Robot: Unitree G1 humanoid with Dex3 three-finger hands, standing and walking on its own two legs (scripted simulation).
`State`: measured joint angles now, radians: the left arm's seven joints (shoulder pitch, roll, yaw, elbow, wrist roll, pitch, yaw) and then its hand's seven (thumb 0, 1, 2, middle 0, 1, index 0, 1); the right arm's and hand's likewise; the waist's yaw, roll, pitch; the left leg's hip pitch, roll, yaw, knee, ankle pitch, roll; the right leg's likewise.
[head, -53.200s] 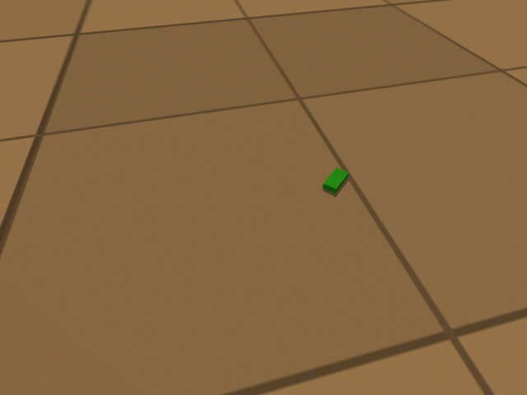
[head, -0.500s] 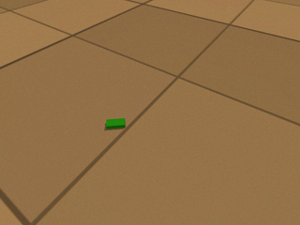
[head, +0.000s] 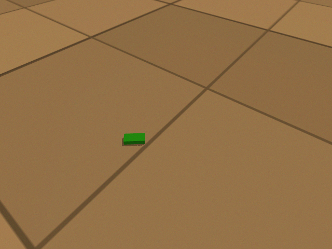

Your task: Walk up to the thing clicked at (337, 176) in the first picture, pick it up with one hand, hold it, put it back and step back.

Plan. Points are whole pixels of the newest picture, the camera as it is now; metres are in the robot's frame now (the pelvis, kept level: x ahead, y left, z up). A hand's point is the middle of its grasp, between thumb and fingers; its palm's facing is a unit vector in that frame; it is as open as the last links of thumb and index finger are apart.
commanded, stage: step back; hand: left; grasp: from above
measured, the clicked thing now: (134, 138) +1.03 +0.25 -0.74
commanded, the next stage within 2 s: stand in 0.08 s
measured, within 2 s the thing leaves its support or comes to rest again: neither
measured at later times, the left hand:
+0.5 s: hand out of the picture +0.09 +0.25 -0.13, palm faces -0.01 -0.94 -0.34, open 7.4 cm
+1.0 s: hand out of the picture +0.07 +0.24 -0.14, palm faces -0.05 -0.94 -0.34, open 7.4 cm
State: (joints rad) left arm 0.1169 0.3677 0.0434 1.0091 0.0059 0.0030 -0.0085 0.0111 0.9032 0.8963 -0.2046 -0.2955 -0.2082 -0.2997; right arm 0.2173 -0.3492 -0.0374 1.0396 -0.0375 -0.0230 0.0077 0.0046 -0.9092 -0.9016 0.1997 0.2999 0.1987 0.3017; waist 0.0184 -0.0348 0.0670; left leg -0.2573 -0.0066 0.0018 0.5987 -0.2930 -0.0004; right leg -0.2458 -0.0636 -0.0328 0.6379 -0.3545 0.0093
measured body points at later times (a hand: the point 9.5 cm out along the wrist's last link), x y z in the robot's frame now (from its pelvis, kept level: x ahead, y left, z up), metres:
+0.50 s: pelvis +0.01 +0.00 +0.02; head +0.01 +0.00 +0.47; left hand +0.09 +0.30 -0.11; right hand +0.13 -0.29 -0.10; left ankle +0.02 +0.12 -0.73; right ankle +0.00 -0.13 -0.73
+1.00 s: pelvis +0.00 -0.01 +0.02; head +0.00 -0.01 +0.47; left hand +0.07 +0.28 -0.11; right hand +0.05 -0.32 -0.12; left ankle +0.02 +0.12 -0.73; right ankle +0.00 -0.13 -0.73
